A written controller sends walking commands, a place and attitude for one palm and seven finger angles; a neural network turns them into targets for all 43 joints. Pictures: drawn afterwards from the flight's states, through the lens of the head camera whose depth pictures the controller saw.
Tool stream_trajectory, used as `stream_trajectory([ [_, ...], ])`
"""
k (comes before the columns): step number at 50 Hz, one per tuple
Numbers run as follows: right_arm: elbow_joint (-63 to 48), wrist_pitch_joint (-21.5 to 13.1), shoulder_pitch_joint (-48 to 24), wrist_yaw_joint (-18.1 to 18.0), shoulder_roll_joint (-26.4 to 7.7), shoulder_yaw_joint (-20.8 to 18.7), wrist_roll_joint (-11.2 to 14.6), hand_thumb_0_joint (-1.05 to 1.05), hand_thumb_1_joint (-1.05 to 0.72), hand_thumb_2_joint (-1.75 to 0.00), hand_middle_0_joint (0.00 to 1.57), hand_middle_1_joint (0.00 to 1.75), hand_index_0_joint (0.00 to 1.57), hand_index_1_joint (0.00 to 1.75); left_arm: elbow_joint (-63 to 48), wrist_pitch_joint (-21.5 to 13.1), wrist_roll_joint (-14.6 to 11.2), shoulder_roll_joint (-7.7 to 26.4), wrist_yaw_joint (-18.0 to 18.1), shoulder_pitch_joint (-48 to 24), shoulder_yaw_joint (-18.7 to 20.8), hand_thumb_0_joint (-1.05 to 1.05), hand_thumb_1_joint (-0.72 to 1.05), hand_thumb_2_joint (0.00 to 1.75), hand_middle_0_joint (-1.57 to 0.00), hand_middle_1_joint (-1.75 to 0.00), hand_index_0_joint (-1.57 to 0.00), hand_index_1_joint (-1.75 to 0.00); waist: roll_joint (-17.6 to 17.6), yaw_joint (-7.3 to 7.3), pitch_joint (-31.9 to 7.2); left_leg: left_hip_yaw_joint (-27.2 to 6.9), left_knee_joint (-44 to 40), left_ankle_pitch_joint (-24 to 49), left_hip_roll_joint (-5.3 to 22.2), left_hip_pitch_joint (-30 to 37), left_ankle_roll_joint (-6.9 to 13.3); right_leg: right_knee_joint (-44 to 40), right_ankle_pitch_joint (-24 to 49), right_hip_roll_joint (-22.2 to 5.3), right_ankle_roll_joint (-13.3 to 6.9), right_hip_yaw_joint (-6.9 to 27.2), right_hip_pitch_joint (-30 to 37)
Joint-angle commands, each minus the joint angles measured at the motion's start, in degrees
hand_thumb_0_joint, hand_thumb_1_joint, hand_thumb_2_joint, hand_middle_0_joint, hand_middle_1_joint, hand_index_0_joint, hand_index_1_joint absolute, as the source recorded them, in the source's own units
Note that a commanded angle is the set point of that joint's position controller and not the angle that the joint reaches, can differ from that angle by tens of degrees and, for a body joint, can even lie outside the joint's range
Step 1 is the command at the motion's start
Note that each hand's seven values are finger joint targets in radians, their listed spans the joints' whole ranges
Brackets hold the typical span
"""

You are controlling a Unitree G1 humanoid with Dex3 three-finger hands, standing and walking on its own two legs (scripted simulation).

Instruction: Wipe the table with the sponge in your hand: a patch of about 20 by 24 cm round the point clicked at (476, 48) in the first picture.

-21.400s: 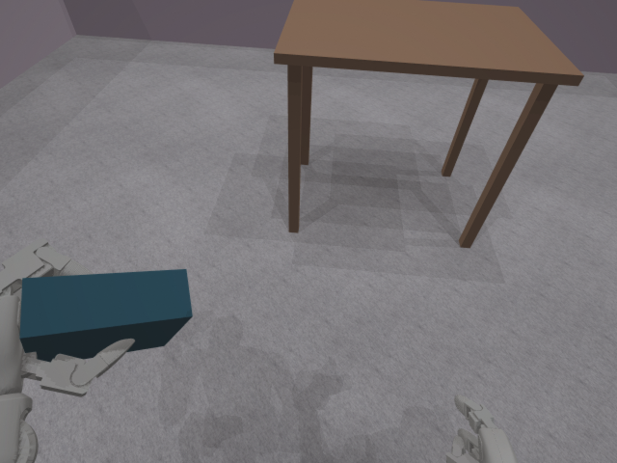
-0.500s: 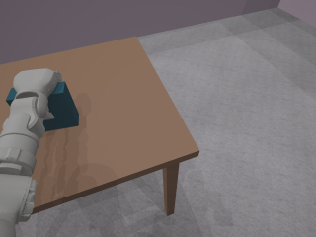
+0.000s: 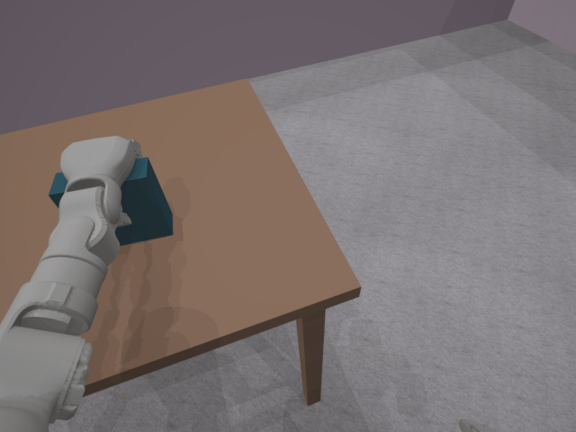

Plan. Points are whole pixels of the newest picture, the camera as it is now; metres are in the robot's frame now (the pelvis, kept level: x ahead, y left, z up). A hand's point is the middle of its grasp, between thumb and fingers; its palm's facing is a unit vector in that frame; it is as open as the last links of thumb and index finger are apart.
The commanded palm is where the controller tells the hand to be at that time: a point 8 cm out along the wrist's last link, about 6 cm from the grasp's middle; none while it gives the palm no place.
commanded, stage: wipe back along the middle lane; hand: left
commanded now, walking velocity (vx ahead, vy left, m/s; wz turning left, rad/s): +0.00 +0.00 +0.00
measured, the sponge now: (124, 215) +0.40 +0.29 +0.07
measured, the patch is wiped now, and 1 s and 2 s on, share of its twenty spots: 0.45 0.65 0.70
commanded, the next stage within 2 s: slide across to the third lane in 1.56 s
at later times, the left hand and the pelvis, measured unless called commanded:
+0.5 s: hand (113, 218) +0.36 +0.27 +0.12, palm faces +0.00 +0.02 -1.00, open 9.3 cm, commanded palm +0.33 +0.26 +0.15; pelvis -0.01 -0.01 +0.00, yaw +0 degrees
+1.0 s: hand (114, 242) +0.32 +0.25 +0.12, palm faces +0.08 -0.01 -1.00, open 9.3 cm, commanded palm +0.27 +0.24 +0.14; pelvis -0.01 +0.00 +0.00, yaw -1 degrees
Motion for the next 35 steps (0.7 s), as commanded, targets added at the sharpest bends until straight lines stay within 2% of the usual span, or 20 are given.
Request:
stream_trajectory([
  [1, -7.4, -1.7, -4.2, -0.4, -7.4, -2.0, 0.2, 0.00, -0.90, -0.90, 0.20, 0.30, 0.20, 0.30, -10.9, 1.8, 0.2, 12.2, 0.7, -17.6, 2.8, 0.00, 0.10, 1.30, -1.20, -1.60, -1.20, -1.60, -4.1, 0.10, -18.0, 1.7, 0.1, 30.1, 0.1, 4.8, -0.2, 1.6, 26.5, 0.0, -2.2, -0.5, 12.6],
  [2, -7.5, -1.7, -4.2, -0.3, -7.6, -2.1, 0.1, 0.00, -0.90, -0.90, 0.20, 0.30, 0.20, 0.30, -11.5, 2.3, 0.4, 13.7, 0.9, -15.2, 4.6, 0.00, 0.10, 1.30, -1.20, -1.60, -1.20, -1.60, -4.4, 0.72, -17.6, 1.6, 0.1, 30.9, 0.1, 4.6, -0.2, 1.5, 27.1, 0.1, -2.3, -0.5, 13.0],
  [5, -8.9, -1.7, -6.4, 0.2, -7.3, -2.1, 0.1, 0.00, -0.90, -0.90, 0.20, 0.30, 0.20, 0.30, -17.1, 3.8, 0.0, 11.9, 0.6, -11.4, 4.0, 0.00, 0.10, 1.30, -1.20, -1.60, -1.20, -1.60, -2.6, 1.68, -18.9, 1.4, 0.4, 34.4, 0.1, 5.7, -0.2, 1.6, 28.6, 0.1, -2.5, 0.0, 14.2],
  [8, -9.0, -1.8, -7.2, 0.3, -7.3, -2.0, 0.3, 0.00, -0.90, -0.90, 0.20, 0.30, 0.20, 0.30, -17.6, 5.8, -0.9, 9.2, 0.2, -6.7, 2.3, 0.00, 0.10, 1.30, -1.20, -1.60, -1.20, -1.60, -5.6, 1.19, -15.7, 1.7, 0.1, 30.2, 0.0, 4.9, 0.0, 1.5, 26.4, 0.3, -2.1, -0.5, 13.0],
  [9, -9.0, -1.8, -7.6, 0.3, -7.4, -1.8, 0.3, 0.00, -0.90, -0.90, 0.20, 0.30, 0.20, 0.30, -17.0, 6.5, -0.9, 10.0, 0.1, -6.3, 2.7, 0.00, 0.10, 1.30, -1.20, -1.60, -1.20, -1.60, -6.3, 1.16, -14.5, 2.1, -0.3, 27.2, -0.1, 4.1, 0.1, 1.2, 25.3, 0.3, -2.1, -0.3, 12.9],
  [10, -9.3, -1.5, -8.4, 0.1, -7.7, -1.6, 0.2, 0.00, -0.90, -0.90, 0.20, 0.30, 0.20, 0.30, -19.1, 6.8, -0.9, 12.3, 0.0, -6.8, 4.6, 0.00, 0.10, 1.30, -1.20, -1.60, -1.20, -1.60, -4.8, 1.82, -15.1, 1.8, -0.9, 26.7, -0.2, 3.6, -0.1, 1.0, 25.0, 0.2, -2.6, 0.4, 13.9],
  [12, -9.8, -1.8, -9.0, 0.1, -7.1, -1.4, 0.4, 0.00, -0.90, -0.90, 0.20, 0.30, 0.20, 0.30, -19.7, 7.9, -0.9, 8.8, -0.2, -5.9, 1.6, 0.00, 0.10, 1.30, -1.20, -1.60, -1.20, -1.60, -5.9, 1.40, -13.9, 1.9, -0.9, 25.3, -0.3, 3.9, 0.1, 1.3, 23.6, 0.2, -2.3, -0.4, 12.9],
  [15, -9.8, -1.7, -10.3, -0.2, -7.4, -1.0, 0.3, 0.00, -0.90, -0.90, 0.20, 0.30, 0.20, 0.30, -19.8, 9.0, -1.1, 10.4, -0.7, -4.8, 2.9, 0.00, 0.10, 1.30, -1.20, -1.60, -1.20, -1.60, -5.2, 1.84, -12.2, 1.9, -1.6, 22.4, -0.4, 3.1, -0.1, 0.5, 21.1, 0.2, -2.7, 0.3, 12.2],
  [16, -10.1, -1.9, -10.1, -0.2, -7.0, -0.8, 0.4, 0.00, -0.90, -0.90, 0.20, 0.30, 0.20, 0.30, -20.5, 9.1, -1.0, 7.8, -0.9, -5.3, 0.4, 0.00, 0.10, 1.30, -1.20, -1.60, -1.20, -1.60, -6.0, 1.23, -11.9, 1.9, -1.5, 22.3, -0.3, 3.3, 0.0, 1.1, 20.8, 0.1, -2.5, -0.3, 11.9],
  [19, -10.1, -2.1, -10.6, -0.4, -6.9, -0.7, 0.5, 0.00, -0.90, -0.90, 0.20, 0.30, 0.20, 0.30, -19.6, 9.8, -1.1, 7.3, -1.3, -3.7, 0.0, 0.00, 0.10, 1.30, -1.20, -1.60, -1.20, -1.60, -6.5, 1.32, -10.7, 2.0, -1.5, 19.9, -0.3, 3.3, 0.0, 0.6, 18.5, 0.2, -2.4, -0.3, 10.7],
  [20, -10.4, -1.9, -11.0, -0.5, -7.1, -0.5, 0.3, 0.00, -0.90, -0.90, 0.20, 0.30, 0.20, 0.30, -20.0, 9.9, -1.0, 8.4, -1.5, -4.0, 1.1, 0.00, 0.10, 1.30, -1.20, -1.60, -1.20, -1.60, -5.9, 1.71, -10.7, 1.9, -1.7, 19.3, -0.3, 3.0, -0.1, 0.3, 17.9, 0.2, -2.7, 0.3, 10.6],
  [23, -10.5, -2.3, -10.9, -0.5, -6.7, -0.3, 0.4, 0.00, -0.90, -0.90, 0.20, 0.30, 0.20, 0.30, -19.9, 9.8, -0.9, 6.4, -1.7, -2.4, -0.6, 0.00, 0.10, 1.30, -1.20, -1.60, -1.20, -1.60, -6.7, 1.40, -10.2, 2.0, -1.4, 19.0, -0.3, 3.0, -0.1, 0.8, 17.9, 0.2, -2.5, -0.2, 10.3],
  [24, -10.8, -2.3, -11.2, -0.5, -6.5, -0.3, 0.4, 0.00, -0.90, -0.90, 0.20, 0.30, 0.20, 0.30, -20.8, 9.9, -0.9, 4.3, -1.9, -2.7, -2.6, 0.00, 0.10, 1.30, -1.20, -1.60, -1.20, -1.60, -6.3, 1.32, -11.0, 2.1, -1.2, 19.2, -0.4, 3.4, -0.1, 1.0, 17.8, 0.1, -2.4, -0.2, 10.1],
  [25, -11.1, -2.2, -11.6, -0.5, -6.7, -0.3, 0.3, 0.00, -0.90, -0.90, 0.20, 0.30, 0.20, 0.30, -21.1, 10.1, -1.0, 6.4, -1.8, -1.9, -0.2, 0.00, 0.10, 1.30, -1.20, -1.60, -1.20, -1.60, -5.5, 1.99, -11.1, 1.8, -1.3, 18.5, -0.3, 3.0, -0.2, 0.8, 17.0, 0.2, -2.8, 0.6, 10.1],
  [26, -11.3, -2.4, -11.5, -0.5, -6.4, -0.1, 0.4, 0.00, -0.90, -0.90, 0.20, 0.30, 0.20, 0.30, -21.2, 10.2, -1.3, 3.9, -1.9, -1.3, -2.5, 0.00, 0.10, 1.30, -1.20, -1.60, -1.20, -1.60, -6.0, 1.49, -10.7, 2.1, -1.2, 18.1, -0.3, 2.9, -0.1, 1.2, 17.0, 0.0, -2.5, 0.0, 10.2],
  [28, -11.1, -2.5, -11.4, -0.4, -6.5, -0.1, 0.4, 0.00, -0.90, -0.90, 0.20, 0.30, 0.20, 0.30, -21.2, 10.3, -1.2, 3.8, -1.9, -0.3, -2.4, 0.00, 0.10, 1.30, -1.20, -1.60, -1.20, -1.60, -7.0, 1.51, -10.5, 1.9, -0.9, 18.5, -0.3, 2.7, -0.3, 1.3, 17.6, 0.2, -2.5, 0.0, 9.9],
  [29, -11.5, -2.7, -11.8, -0.4, -6.4, -0.2, 0.4, 0.00, -0.90, -0.90, 0.20, 0.30, 0.20, 0.30, -22.2, 10.5, -1.5, 3.1, -1.9, 0.9, -2.7, 0.00, 0.10, 1.30, -1.20, -1.60, -1.20, -1.60, -6.4, 1.92, -11.0, 2.0, -0.7, 18.9, -0.4, 3.0, -0.1, 1.5, 18.0, 0.1, -2.4, 0.1, 10.2],
  [30, -11.6, -2.5, -12.1, -0.4, -6.7, -0.1, 0.3, 0.00, -0.90, -0.90, 0.20, 0.30, 0.20, 0.30, -22.4, 10.7, -1.7, 5.0, -1.7, 1.6, -0.6, 0.00, 0.10, 1.30, -1.20, -1.60, -1.20, -1.60, -6.0, 2.37, -11.3, 1.7, -0.9, 18.4, -0.2, 2.6, -0.3, 1.4, 17.4, 0.3, -2.7, 0.7, 10.3],
  [33, -12.2, -3.0, -12.4, 0.1, -6.3, -0.2, 0.4, 0.00, -0.90, -0.90, 0.20, 0.30, 0.20, 0.30, -25.5, 10.9, -2.4, 2.1, -1.6, 6.0, -2.2, 0.00, 0.10, 1.30, -1.20, -1.60, -1.20, -1.60, -6.7, 2.57, -11.7, 1.8, -0.2, 20.5, -0.3, 2.9, -0.2, 2.3, 20.1, 0.2, -2.5, 0.3, 11.4],
  [35, -12.9, -3.0, -13.6, 0.5, -6.5, -0.2, 0.4, 0.00, -0.90, -0.90, 0.20, 0.30, 0.20, 0.30, -28.3, 11.4, -3.0, 3.4, -1.3, 10.5, 0.2, 0.00, 0.10, 1.30, -1.20, -1.60, -1.20, -1.60, -5.9, 3.91, -12.9, 1.3, 0.0, 22.8, -0.2, 3.0, -0.4, 2.9, 21.8, 0.4, -2.8, 1.2, 12.6],
])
